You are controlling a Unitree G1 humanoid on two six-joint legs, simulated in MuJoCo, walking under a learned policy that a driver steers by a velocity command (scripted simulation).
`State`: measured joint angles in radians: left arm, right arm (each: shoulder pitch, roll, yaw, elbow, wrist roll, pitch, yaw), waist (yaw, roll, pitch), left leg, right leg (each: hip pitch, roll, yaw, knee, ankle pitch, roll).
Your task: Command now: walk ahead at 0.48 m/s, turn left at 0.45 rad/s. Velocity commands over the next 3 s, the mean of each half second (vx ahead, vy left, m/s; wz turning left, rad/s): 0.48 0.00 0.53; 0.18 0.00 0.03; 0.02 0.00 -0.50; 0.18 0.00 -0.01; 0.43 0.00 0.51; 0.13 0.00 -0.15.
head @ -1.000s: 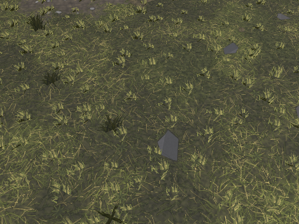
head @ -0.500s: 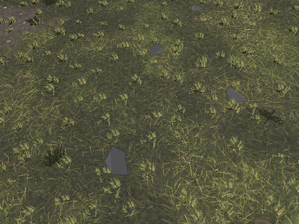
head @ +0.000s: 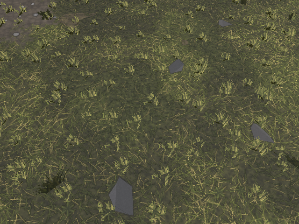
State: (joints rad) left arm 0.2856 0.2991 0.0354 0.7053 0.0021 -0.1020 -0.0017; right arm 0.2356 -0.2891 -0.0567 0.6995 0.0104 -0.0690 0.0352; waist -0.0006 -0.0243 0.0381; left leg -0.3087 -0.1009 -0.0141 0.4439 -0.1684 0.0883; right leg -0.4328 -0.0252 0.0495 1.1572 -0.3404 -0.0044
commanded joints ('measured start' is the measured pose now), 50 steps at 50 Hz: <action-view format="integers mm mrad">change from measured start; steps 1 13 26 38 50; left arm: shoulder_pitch -23 -288 -71 -7 11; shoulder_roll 113 104 89 122 69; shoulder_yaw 32 31 49 40 40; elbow -97 -158 -35 83 45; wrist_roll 16 -10 10 -26 -11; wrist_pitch -18 -28 -19 24 158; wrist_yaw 1 -16 -5 -3 47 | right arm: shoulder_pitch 4 135 34 -6 -204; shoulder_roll -129 -170 -64 -149 -103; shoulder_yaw -33 -51 -18 -37 -28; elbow -69 4 -95 -93 -48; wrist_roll -2 24 4 -38 -31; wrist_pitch -10 23 51 16 56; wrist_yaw -18 -57 -40 -26 -66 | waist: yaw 10 -47 -2 -40 28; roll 77 129 -59 10 170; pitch -65 -32 4 -161 -118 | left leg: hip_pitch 199 174 -336 208 14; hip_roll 274 237 179 152 378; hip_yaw -376 -383 -86 -36 -38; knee -240 -97 649 -29 -182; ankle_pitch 146 119 -149 534 143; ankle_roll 216 87 -114 1 151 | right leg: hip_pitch -227 -6 263 277 43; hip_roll -68 29 -222 -99 -55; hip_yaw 40 48 108 -46 -46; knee -66 -670 -955 -604 -192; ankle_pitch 54 349 557 615 -69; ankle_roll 30 39 -207 -71 91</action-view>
